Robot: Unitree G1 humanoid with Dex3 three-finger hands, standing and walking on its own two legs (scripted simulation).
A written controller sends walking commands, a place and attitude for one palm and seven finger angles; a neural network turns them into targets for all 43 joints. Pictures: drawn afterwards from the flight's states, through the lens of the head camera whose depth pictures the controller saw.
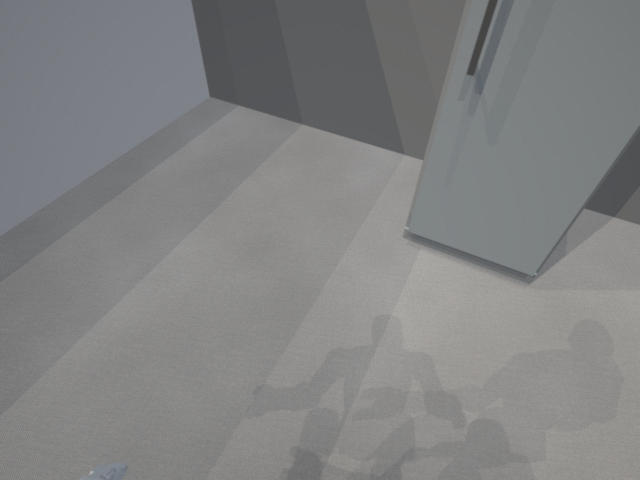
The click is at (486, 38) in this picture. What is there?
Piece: fridge door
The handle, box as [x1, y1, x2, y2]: [466, 0, 497, 75]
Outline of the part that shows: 497,0 489,0 466,74 472,75 474,72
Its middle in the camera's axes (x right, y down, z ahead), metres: +0.42 -0.62 +0.89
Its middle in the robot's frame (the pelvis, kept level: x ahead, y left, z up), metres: +1.13 -0.36 +0.26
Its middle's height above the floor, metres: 1.03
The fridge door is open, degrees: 0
